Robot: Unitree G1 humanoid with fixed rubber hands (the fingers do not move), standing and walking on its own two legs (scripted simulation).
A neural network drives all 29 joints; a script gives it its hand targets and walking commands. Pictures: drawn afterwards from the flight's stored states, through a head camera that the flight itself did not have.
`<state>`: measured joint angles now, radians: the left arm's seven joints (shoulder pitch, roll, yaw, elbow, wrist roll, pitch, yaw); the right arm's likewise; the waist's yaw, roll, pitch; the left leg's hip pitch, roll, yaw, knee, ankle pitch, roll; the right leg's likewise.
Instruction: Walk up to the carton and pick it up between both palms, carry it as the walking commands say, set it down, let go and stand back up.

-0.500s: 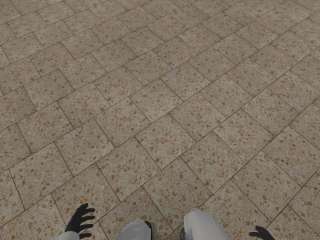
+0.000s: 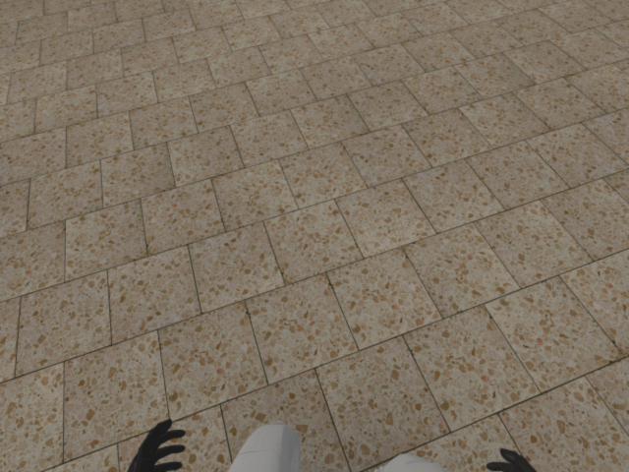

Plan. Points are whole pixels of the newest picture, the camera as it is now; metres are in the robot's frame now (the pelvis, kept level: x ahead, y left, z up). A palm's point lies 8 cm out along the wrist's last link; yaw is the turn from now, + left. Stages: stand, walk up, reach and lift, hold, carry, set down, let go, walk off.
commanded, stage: walk up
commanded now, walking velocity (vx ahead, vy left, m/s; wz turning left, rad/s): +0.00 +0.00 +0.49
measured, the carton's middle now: out of the picture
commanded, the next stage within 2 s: none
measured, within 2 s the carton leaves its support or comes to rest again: neither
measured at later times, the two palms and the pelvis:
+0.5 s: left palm out of the picture +0.09 +0.25 -0.10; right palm out of the picture +0.05 -0.25 -0.14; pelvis -0.03 -0.01 +0.00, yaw +4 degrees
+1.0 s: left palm out of the picture -0.03 +0.29 -0.16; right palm (439, 385) +0.22 -0.16 -0.12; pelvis +0.04 +0.05 -0.02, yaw +24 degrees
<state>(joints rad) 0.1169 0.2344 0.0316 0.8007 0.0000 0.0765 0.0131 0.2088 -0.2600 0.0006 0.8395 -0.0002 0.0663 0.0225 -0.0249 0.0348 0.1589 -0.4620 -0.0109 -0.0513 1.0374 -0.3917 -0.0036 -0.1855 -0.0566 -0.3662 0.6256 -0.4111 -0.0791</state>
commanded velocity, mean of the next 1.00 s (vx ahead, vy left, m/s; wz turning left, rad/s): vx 0.15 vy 0.01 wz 0.49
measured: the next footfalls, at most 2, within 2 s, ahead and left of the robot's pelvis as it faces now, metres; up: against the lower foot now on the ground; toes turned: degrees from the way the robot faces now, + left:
left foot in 0.10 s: +0.07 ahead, +0.12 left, +0.00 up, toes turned -1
right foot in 0.46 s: +0.01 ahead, -0.10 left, +0.00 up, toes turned +0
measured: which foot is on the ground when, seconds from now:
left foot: up 0.00-0.08, down 0.10-0.46, up 0.48-0.96, down 0.98-1.00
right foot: down 0.00-0.10, up 0.12-0.44, down 0.46-0.98, up 1.00-1.00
